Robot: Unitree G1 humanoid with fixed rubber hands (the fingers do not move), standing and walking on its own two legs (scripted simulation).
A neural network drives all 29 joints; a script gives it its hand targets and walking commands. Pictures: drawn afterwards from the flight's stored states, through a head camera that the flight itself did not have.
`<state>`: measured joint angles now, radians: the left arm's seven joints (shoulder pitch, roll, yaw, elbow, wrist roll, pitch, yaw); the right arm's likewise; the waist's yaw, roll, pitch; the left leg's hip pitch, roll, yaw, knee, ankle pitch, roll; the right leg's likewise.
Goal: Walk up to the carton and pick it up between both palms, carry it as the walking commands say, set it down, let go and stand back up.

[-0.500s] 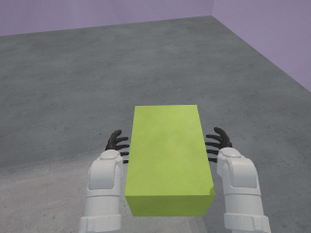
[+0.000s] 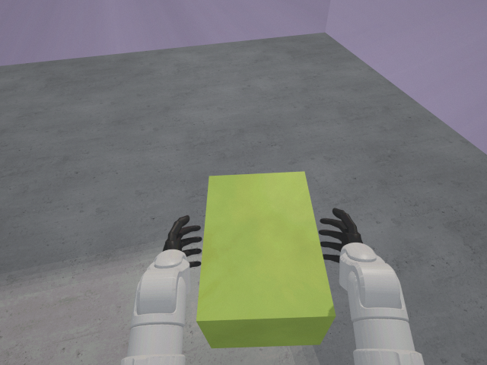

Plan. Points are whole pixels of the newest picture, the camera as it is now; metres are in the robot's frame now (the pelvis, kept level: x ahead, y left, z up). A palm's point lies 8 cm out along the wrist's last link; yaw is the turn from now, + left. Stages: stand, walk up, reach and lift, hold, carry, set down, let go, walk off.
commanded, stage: carry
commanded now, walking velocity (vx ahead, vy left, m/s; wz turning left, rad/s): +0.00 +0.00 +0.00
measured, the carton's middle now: (260, 254) +0.34 +0.00 -0.04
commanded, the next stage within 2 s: hold in 0.02 s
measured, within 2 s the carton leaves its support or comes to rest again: neither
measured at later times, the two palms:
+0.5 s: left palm (165, 252) +0.30 +0.17 +0.04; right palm (334, 244) +0.31 -0.13 +0.04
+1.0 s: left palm (174, 270) +0.31 +0.17 -0.05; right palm (321, 259) +0.33 -0.12 -0.04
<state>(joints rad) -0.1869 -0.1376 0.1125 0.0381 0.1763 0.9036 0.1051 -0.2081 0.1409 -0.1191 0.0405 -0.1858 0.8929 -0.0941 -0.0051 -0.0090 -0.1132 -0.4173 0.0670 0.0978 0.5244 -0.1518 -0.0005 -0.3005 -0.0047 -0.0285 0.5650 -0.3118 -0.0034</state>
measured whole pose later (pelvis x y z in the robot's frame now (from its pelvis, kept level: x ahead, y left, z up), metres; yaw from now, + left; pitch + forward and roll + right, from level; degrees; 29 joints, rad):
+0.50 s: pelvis +0.00 +0.00 +0.01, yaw -3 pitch -5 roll +1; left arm -0.35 -0.18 0.34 0.36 0.36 0.68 0.00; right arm -0.40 0.19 -0.34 0.50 -0.38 0.58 0.03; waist 0.06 -0.04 0.02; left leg -0.20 0.02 0.06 0.43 -0.14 0.00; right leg -0.11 -0.01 0.02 0.50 -0.29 -0.01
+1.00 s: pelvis -0.02 +0.00 -0.02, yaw -2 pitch +10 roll +0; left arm -0.41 -0.20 0.44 0.43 0.37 0.39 0.01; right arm -0.47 0.22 -0.41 0.55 -0.37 0.34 -0.01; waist 0.06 -0.04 0.01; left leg -0.65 0.04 0.03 0.64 -0.17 0.00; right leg -0.55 0.02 0.01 0.70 -0.33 -0.01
